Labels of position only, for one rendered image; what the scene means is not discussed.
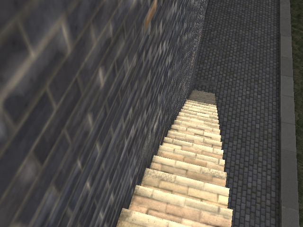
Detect stairs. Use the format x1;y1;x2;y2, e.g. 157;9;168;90
116;90;233;227

